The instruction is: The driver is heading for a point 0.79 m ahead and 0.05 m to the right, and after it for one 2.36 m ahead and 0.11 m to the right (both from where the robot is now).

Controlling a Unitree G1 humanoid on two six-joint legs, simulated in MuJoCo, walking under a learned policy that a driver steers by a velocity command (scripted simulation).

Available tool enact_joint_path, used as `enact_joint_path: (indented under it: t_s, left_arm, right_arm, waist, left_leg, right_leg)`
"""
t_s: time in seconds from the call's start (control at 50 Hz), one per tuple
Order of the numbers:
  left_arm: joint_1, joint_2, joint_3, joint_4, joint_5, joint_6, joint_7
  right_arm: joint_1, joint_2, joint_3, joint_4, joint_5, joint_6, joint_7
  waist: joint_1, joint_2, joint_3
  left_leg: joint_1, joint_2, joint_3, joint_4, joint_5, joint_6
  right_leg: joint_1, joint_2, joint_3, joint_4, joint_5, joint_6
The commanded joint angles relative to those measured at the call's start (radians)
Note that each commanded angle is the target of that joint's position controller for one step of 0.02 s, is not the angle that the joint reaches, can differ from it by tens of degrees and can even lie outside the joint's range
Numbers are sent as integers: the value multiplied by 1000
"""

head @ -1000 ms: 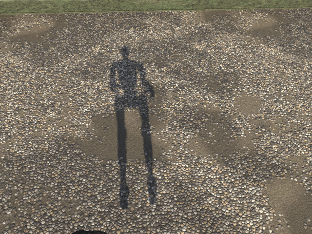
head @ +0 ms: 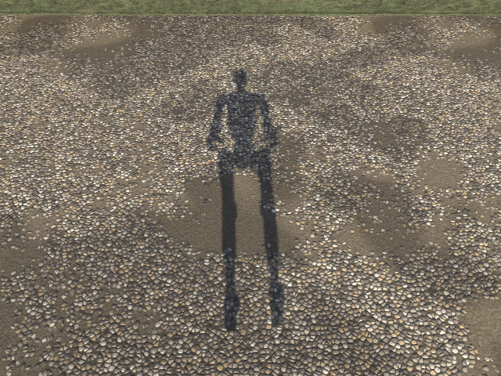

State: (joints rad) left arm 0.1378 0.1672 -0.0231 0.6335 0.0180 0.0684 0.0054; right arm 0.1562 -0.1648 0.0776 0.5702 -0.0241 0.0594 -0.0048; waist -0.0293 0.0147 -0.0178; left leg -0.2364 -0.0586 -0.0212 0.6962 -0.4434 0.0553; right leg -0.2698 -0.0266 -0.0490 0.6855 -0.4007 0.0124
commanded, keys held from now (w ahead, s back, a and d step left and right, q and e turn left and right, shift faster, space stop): w+e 0.26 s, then no key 0.74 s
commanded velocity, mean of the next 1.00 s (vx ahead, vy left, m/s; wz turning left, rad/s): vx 0.24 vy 0.00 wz -0.25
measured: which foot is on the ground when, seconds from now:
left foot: down 0.00-1.00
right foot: down 0.00-1.00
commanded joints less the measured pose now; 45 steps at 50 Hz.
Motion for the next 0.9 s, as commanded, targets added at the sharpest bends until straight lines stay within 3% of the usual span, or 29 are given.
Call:
enact_joint_path:
  t_s: [0.02, 0.2, 0.22, 0.28, 0.32, 0.44, 0.68, 0.88, 0.9]
  left_arm:
    - [-117, 49, 12, -120, 3, -11, 6]
    - [-134, 78, 20, -128, -7, 4, 10]
    - [-143, 80, 19, -135, -8, 6, 8]
    - [-144, 88, 18, -139, -10, 10, 4]
    - [-137, 88, 18, -142, -9, 18, 8]
    - [-113, 76, 6, -121, -5, 20, 3]
    - [-73, 75, -2, -61, -6, 10, 9]
    - [-56, 86, 0, -41, -4, 12, 15]
    - [-60, 96, 5, -42, -14, 11, 16]
  right_arm:
    - [-57, -81, -27, -90, -6, -29, -4]
    - [-60, -69, -39, -124, -14, -39, -5]
    - [-36, -78, -39, -115, -22, -44, 1]
    - [-38, -75, -41, -120, -21, -50, 6]
    - [-5, -93, -49, -94, -15, -50, -5]
    - [9, -78, -48, -65, -17, -35, -10]
    - [59, -102, -66, 9, -5, -19, -9]
    - [61, -109, -74, 25, -1, 3, -11]
    - [61, -113, -75, 26, 2, 1, -13]
  waist:
    - [7, 36, -44]
    - [26, -47, -81]
    - [21, -42, -95]
    - [30, -39, -81]
    - [41, -27, -91]
    - [57, -58, -21]
    - [55, -20, -71]
    - [55, -26, -57]
    - [56, -28, -47]
  left_leg:
    - [-58, 97, -78, -135, 536, -37]
    - [-10, 82, 64, -82, 341, -68]
    - [11, 86, 75, -79, 300, -67]
    - [28, 102, 90, -66, 280, -58]
    - [57, 126, 81, -72, 280, -45]
    - [60, 140, 99, -145, 169, -34]
    - [198, 162, 100, -237, 364, -34]
    - [202, 164, 100, -249, 356, -24]
    - [193, 164, 104, -248, 355, -24]
  right_leg:
    - [64, 35, 62, -38, 209, -38]
    - [26, 41, 175, -39, 370, -78]
    - [-2, 39, 188, -35, 342, -89]
    - [-57, 50, 217, -41, 331, -93]
    - [-72, 47, 223, -35, 343, -105]
    - [-94, 31, 287, -137, 333, -92]
    - [-20, 24, 295, -212, 489, -94]
    - [-36, 22, 287, -227, 485, -99]
    - [-42, 22, 290, -224, 484, -97]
